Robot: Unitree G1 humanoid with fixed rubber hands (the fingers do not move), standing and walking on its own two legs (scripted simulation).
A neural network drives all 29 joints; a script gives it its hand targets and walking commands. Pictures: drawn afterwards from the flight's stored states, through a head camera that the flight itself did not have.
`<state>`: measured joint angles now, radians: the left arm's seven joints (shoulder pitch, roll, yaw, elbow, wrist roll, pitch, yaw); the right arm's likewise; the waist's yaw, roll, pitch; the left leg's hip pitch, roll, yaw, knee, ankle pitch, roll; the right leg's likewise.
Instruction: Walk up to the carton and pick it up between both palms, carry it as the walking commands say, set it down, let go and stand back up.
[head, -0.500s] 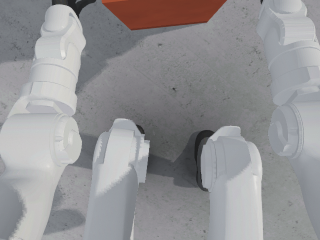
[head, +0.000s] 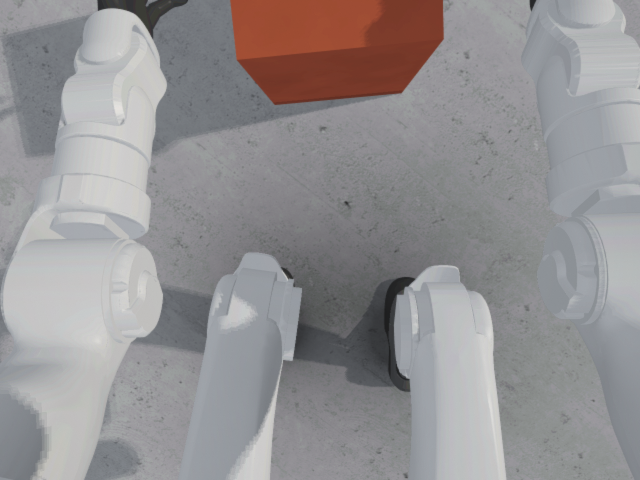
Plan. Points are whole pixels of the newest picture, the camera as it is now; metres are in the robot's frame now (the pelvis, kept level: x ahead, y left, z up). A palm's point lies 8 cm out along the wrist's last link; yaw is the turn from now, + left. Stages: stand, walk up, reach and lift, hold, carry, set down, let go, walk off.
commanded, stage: set down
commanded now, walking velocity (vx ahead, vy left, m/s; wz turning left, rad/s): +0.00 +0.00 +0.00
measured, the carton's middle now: out of the picture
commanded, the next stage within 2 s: let go in 0.96 s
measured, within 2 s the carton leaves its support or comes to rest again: neither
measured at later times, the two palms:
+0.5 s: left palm out of the picture +0.54 +0.22 +0.02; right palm out of the picture +0.59 -0.17 +0.02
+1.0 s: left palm out of the picture +0.54 +0.21 +0.14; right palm out of the picture +0.58 -0.17 +0.14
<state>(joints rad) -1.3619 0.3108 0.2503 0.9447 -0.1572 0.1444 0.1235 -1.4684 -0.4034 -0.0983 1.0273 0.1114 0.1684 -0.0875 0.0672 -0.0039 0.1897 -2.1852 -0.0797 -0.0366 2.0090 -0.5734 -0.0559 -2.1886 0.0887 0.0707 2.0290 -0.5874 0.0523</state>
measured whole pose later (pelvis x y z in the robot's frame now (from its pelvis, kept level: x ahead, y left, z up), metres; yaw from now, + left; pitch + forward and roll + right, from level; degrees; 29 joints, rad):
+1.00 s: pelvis +0.04 +0.00 +0.24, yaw -1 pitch +46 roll +0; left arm -1.13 0.18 0.46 0.81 0.10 0.17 0.00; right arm -1.25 -0.29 -0.33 0.95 -0.14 0.18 0.03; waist 0.07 -0.02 -0.04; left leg -1.51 -0.04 -0.06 0.98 -0.28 -0.03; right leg -1.52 0.05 0.08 0.99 -0.29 0.03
